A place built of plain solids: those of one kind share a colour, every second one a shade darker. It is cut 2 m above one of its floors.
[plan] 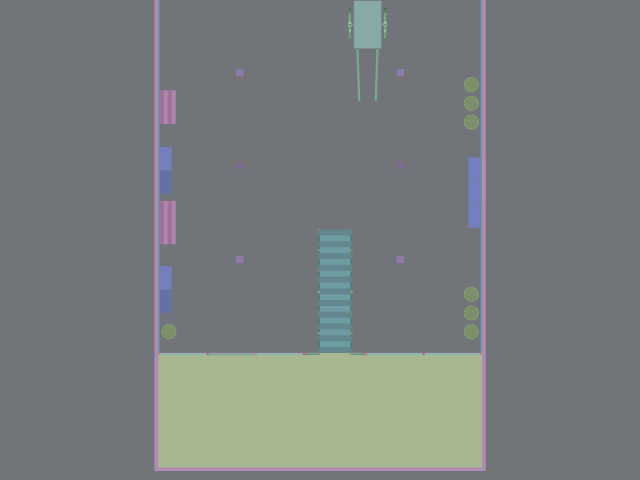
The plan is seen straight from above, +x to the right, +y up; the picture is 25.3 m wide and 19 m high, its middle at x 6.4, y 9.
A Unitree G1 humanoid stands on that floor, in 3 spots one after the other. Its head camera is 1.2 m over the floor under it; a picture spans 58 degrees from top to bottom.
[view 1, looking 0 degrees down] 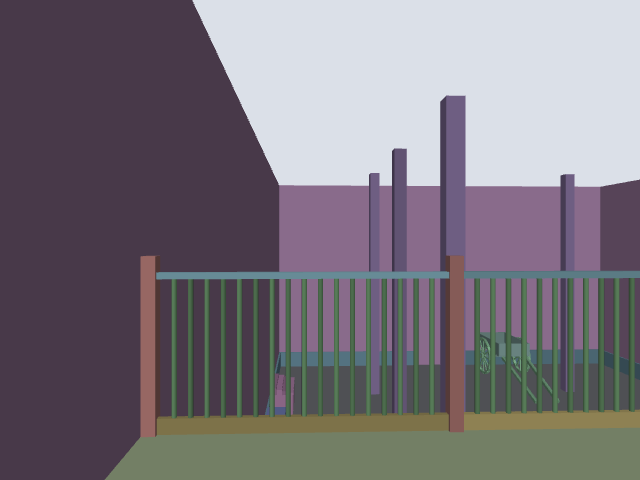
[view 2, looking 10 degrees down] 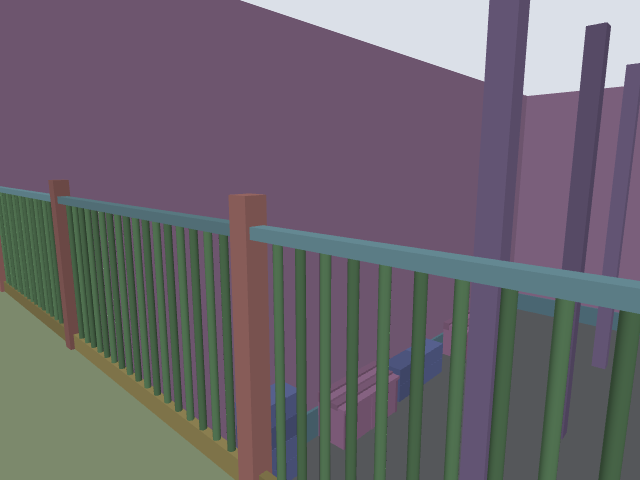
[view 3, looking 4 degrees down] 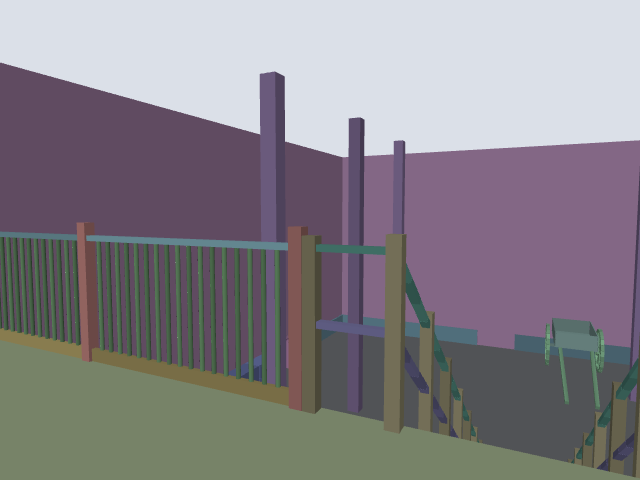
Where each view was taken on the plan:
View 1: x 1.00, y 1.76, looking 88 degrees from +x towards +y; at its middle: wall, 16.93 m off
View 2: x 5.00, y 3.60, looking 133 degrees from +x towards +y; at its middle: guard_rail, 1.18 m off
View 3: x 7.00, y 2.23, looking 116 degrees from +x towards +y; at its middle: stair_guard_post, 2.54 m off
